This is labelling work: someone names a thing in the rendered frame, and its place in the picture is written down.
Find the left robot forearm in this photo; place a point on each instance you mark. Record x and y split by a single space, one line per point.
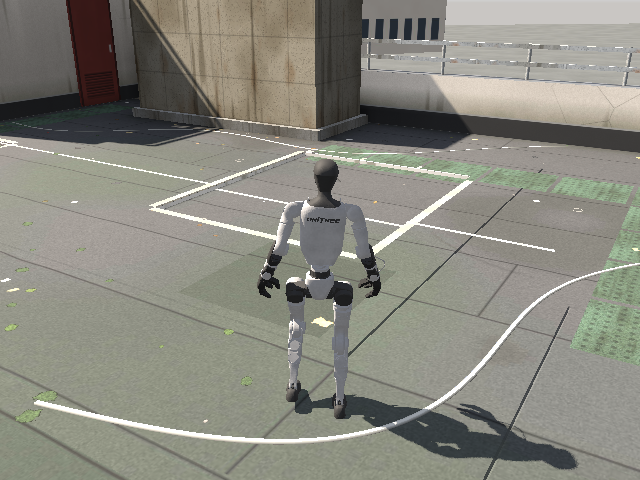
271 264

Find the robot right hand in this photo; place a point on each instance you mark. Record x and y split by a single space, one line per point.
367 283

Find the right robot upper arm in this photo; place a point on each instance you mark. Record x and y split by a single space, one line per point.
355 214

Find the robot left foot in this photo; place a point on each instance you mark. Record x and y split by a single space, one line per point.
292 394

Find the robot right thigh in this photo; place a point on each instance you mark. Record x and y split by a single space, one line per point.
342 306

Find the robot left hand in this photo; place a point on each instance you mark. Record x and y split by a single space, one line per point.
268 283

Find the right robot forearm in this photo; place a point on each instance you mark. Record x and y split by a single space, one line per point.
371 266

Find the left robot upper arm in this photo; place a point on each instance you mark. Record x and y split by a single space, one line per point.
291 210

